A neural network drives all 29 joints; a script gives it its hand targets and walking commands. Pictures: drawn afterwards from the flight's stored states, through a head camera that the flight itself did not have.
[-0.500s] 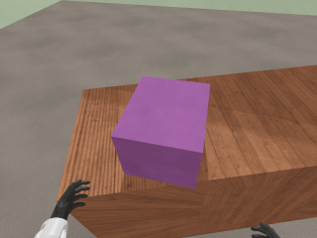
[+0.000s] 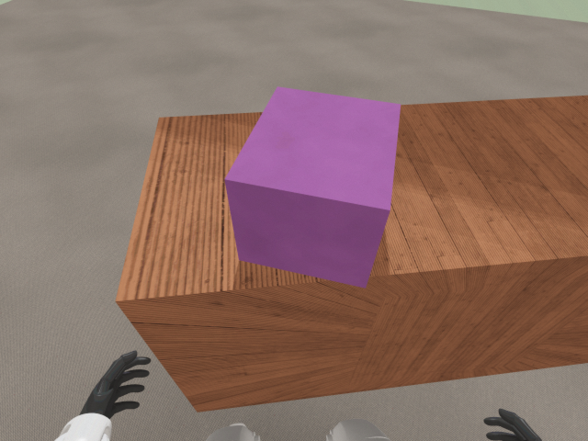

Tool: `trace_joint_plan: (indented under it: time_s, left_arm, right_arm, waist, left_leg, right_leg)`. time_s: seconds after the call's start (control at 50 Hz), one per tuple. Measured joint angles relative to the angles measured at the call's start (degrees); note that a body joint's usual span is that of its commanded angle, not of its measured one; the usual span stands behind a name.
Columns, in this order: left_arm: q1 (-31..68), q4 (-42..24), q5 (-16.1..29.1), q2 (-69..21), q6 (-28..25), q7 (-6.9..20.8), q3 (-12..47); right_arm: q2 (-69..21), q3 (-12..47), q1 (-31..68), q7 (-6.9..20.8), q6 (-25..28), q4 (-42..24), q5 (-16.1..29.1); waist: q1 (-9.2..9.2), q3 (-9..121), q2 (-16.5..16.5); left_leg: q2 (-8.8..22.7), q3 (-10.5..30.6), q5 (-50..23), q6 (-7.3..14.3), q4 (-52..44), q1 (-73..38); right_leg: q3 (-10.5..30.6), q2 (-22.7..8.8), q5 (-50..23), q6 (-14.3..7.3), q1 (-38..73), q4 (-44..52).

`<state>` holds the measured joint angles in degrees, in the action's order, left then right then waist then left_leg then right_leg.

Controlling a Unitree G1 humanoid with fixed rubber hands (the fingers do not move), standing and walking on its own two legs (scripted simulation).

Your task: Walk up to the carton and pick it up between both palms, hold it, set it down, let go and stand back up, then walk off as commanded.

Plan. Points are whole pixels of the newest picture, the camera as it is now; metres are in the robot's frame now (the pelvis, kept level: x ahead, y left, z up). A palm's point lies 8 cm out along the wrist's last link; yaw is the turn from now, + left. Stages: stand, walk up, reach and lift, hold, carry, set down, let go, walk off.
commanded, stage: walk off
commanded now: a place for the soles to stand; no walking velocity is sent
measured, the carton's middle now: (319, 182) +0.51 -0.05 +0.05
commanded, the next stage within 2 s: none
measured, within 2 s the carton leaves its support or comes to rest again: neither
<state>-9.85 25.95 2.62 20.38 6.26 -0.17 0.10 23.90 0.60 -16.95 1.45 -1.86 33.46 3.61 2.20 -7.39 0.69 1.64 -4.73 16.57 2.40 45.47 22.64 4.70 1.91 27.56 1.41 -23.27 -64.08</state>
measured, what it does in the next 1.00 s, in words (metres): walks backwards: right foot, then left foot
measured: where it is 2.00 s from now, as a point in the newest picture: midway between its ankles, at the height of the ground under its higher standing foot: outside the picture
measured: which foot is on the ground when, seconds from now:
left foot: down 0.00-0.22, up 0.24-0.56, down 0.58-1.00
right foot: up 0.00-0.18, down 0.20-0.58, up 0.60-1.00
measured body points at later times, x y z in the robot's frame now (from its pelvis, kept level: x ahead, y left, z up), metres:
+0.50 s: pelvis -0.16 +0.00 -0.01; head -0.13 -0.01 +0.44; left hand -0.05 +0.29 -0.10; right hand -0.05 -0.30 -0.11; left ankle -0.18 +0.11 -0.65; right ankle -0.11 -0.14 -0.70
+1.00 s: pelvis -0.30 +0.04 +0.01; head -0.26 +0.10 +0.45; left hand -0.19 +0.31 -0.14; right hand -0.17 -0.26 -0.04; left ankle -0.21 +0.11 -0.70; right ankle -0.28 -0.15 -0.61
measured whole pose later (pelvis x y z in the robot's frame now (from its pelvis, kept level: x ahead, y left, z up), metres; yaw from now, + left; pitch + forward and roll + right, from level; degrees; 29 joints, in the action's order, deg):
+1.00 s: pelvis -0.30 +0.04 +0.01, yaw +2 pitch -7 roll -4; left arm -15.9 33.4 2.3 22.3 7.7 -1.7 0.1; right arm 20.3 0.6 -12.0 -2.0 -3.7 33.7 3.4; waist 2.0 -12.9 5.2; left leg -2.2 2.9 14.8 4.1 43.4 21.5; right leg 11.4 8.9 27.5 2.1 -26.2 -71.9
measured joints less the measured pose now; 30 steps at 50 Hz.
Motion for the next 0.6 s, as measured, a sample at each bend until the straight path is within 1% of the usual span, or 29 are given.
trace_joint_plan:
  time_s: [0.06, 0.12, 0.16, 0.18, 0.2, 0.22, 0.24, 0.26, 0.28, 0.3, 0.34, 0.38, 0.42, 0.48, 0.5, 0.54, 0.56, 0.58, 0.6]
  left_arm:
    - [-1.2, 2.3, 0.0, 0.4, 0.6, 0.0, 0.0]
    - [-3.5, 3.4, 0.0, 0.6, 0.9, 0.1, 0.0]
    - [-4.4, 4.6, 0.0, 0.6, 0.9, 0.2, 0.0]
    - [-4.9, 5.1, 0.0, 0.6, 0.9, 0.3, 0.0]
    - [-5.3, 5.4, 0.0, 0.6, 0.9, 0.4, 0.0]
    - [-5.8, 5.6, 0.0, 0.5, 0.7, 0.5, 0.0]
    - [-5.9, 6.3, 0.0, 0.5, 0.6, 0.9, 0.0]
    - [-5.9, 6.9, 0.0, 0.3, 0.6, 1.1, 0.0]
    - [-6.2, 7.1, 0.0, 0.2, 0.6, 1.1, 0.0]
    - [-6.7, 7.1, -0.1, 0.2, 0.5, 1.0, 0.0]
    - [-7.0, 7.1, -0.2, 0.2, 0.4, 0.4, 0.0]
    - [-7.0, 7.1, -0.2, 0.2, -0.2, -0.1, 0.0]
    - [-7.0, 7.1, -0.3, 0.2, -1.0, -0.5, 0.0]
    - [-6.7, 7.1, -0.3, 0.2, -1.6, -0.8, 0.0]
    - [-6.5, 7.1, -0.3, 0.2, -1.7, -0.8, 0.0]
    - [-6.3, 7.1, -0.3, 0.2, -1.7, -0.8, 0.0]
    - [-6.2, 7.1, -0.3, 0.1, -1.7, -0.8, 0.0]
    - [-6.0, 7.1, -0.3, 0.2, -1.6, -0.9, 0.0]
    - [-6.0, 7.2, -0.3, 0.2, -1.3, -0.9, 0.0]
  right_arm:
    - [0.0, 0.0, 0.6, -0.8, -0.2, 0.0, 0.0]
    - [0.0, 0.0, 1.9, -1.4, -0.4, 0.0, -0.1]
    - [0.0, 0.0, 3.0, -1.6, -0.5, 0.0, -0.1]
    - [0.0, 0.0, 3.5, -1.6, -0.7, 0.0, -0.2]
    - [0.0, 0.0, 3.9, -1.7, -0.8, 0.0, -0.2]
    - [0.0, 0.0, 4.6, -1.7, -1.0, 0.0, -0.2]
    - [0.0, 0.0, 4.9, -1.8, -1.6, 0.1, -0.2]
    - [-0.1, 0.0, 4.5, -1.9, -2.2, 0.1, -0.2]
    - [-0.1, 0.0, 4.1, -1.9, -2.8, 0.1, -0.2]
    - [-0.1, 0.0, 3.8, -1.9, -3.3, 0.1, -0.2]
    - [0.0, 0.0, 3.3, -1.9, -3.6, 0.0, -0.2]
    - [0.0, 0.0, 2.6, -1.9, -3.6, 0.0, -0.2]
    - [0.0, 0.0, 1.8, -1.9, -3.6, 0.0, -0.2]
    - [0.0, 0.0, 0.7, -1.9, -3.6, 0.0, -0.2]
    - [0.0, 0.0, 0.4, -1.9, -3.6, 0.0, -0.2]
    - [0.1, 0.0, 0.0, -1.9, -3.5, -0.1, -0.2]
    - [0.1, 0.0, -0.2, -1.9, -3.3, -0.1, -0.2]
    - [-0.1, 0.0, -0.3, -1.9, -2.9, 0.0, -0.2]
    - [-0.5, 0.0, 0.0, -1.9, -2.6, 0.2, -0.2]
  waist:
    - [-0.05, -1.3, 0.6]
    - [-0.09, -1.2, 1.0]
    - [-0.11, -1.2, 1.1]
    - [-0.13, -1.2, 1.1]
    - [-0.15, -1.2, 1.1]
    - [-0.11, -1.8, 0.5]
    - [-0.09, -2.9, 0.1]
    - [-0.15, -3.5, -0.3]
    - [-0.19, -3.8, -0.8]
    - [-0.2, -3.9, -1.3]
    - [-0.17, -4.0, -1.9]
    - [-0.15, -3.9, -2.3]
    - [-0.11, -3.9, -2.5]
    - [-0.1, -3.9, -2.5]
    - [-0.08, -3.9, -2.4]
    - [-0.04, -3.9, -2.0]
    - [0.0, -3.8, -1.8]
    - [-0.09, -4.0, -1.3]
    - [-0.12, -4.7, -0.8]
  left_leg:
    - [0.0, -0.1, -2.1, 0.0, -0.4, 1.7]
    - [0.0, -0.4, -4.4, 0.0, -0.4, 5.0]
    - [0.0, -0.7, -6.1, 0.0, -0.4, 7.1]
    - [0.0, -0.9, -6.9, 0.0, -0.4, 8.2]
    - [0.0, -0.9, -7.8, 0.0, -0.3, 9.3]
    - [0.4, -0.7, -7.9, -0.1, 0.4, 10.2]
    - [0.5, -0.4, -3.9, -0.1, 2.1, 10.5]
    - [-0.2, 0.8, 1.5, -0.1, 5.5, 11.1]
    - [-1.4, 2.6, 4.9, 0.0, 9.4, 11.7]
    - [-2.6, 4.4, 6.5, 0.0, 13.3, 12.0]
    - [-4.6, 6.9, 7.3, -0.1, 20.1, 11.7]
    - [-6.2, 8.2, 8.3, -0.1, 25.4, 10.3]
    - [-6.8, 8.5, 9.4, -0.1, 27.7, 7.5]
    - [-6.8, 8.5, 12.6, -0.1, 27.2, 2.8]
    - [-6.7, 8.5, 13.5, -0.1, 25.5, 1.0]
    - [-6.6, 8.6, 14.0, -0.1, 17.7, -3.1]
    - [-6.4, 8.6, 14.1, -0.1, 11.0, -5.9]
    - [-6.5, 8.5, 15.0, 0.1, 6.1, -7.4]
    - [-6.8, 8.2, 14.8, 0.7, 6.4, -6.8]
  right_leg:
    - [0.2, 1.6, 0.0, 0.0, -0.5, -6.4]
    - [0.3, 1.2, 0.8, 0.0, 0.0, -6.2]
    - [0.3, 0.2, 2.5, 0.0, 1.6, -2.4]
    - [0.3, -0.4, 3.6, -0.1, 2.9, 1.2]
    - [0.3, -1.0, 4.4, -0.5, 4.8, 6.1]
    - [0.1, -0.7, 7.0, -1.1, 5.6, 8.4]
    - [-0.2, -0.4, 7.1, -1.6, 5.3, 7.6]
    - [-0.8, -0.4, 6.1, -1.8, 5.3, 7.2]
    - [-1.2, -0.5, 4.8, -1.9, 5.3, 7.5]
    - [-1.4, -0.5, 3.5, -1.9, 5.2, 8.0]
    - [-1.4, -0.6, 1.5, -1.9, 4.9, 9.3]
    - [-1.5, -0.8, -0.1, -1.9, 4.5, 10.5]
    - [-1.5, -1.0, -1.5, -1.8, 4.2, 11.6]
    - [-1.8, -1.6, -3.5, -1.6, 3.0, 12.7]
    - [-1.9, -1.9, -4.1, -1.4, 2.4, 12.9]
    - [-2.0, -2.7, -5.3, -0.4, 1.0, 13.3]
    - [-2.1, -3.0, -5.9, 0.3, 0.2, 13.3]
    - [-2.0, -3.5, -6.4, 0.7, -0.8, 13.1]
    - [-1.1, -3.0, -4.6, 0.7, -1.2, 12.5]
